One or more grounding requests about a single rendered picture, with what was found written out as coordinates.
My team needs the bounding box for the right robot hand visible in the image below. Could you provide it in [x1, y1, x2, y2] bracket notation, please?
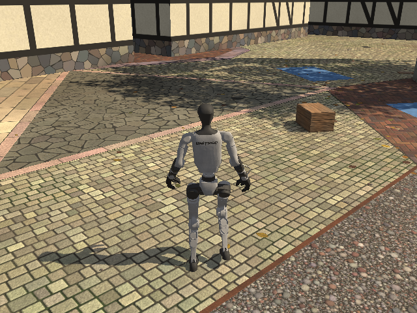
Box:
[236, 177, 251, 192]

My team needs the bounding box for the humanoid robot head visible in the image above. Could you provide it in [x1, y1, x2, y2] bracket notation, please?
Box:
[195, 103, 218, 135]

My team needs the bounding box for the left robot foot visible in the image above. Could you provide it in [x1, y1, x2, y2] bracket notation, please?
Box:
[189, 255, 199, 272]

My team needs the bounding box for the robot right upper arm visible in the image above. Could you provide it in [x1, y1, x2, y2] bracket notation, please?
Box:
[220, 131, 240, 167]

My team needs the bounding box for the right robot forearm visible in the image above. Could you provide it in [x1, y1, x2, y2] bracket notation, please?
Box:
[234, 156, 248, 181]

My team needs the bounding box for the left robot forearm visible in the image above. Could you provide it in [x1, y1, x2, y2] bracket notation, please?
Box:
[167, 158, 180, 179]

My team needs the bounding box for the left robot hand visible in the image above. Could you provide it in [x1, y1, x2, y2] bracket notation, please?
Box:
[166, 176, 180, 189]

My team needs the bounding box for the robot left upper arm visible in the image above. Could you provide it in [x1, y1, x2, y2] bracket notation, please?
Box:
[174, 132, 193, 168]

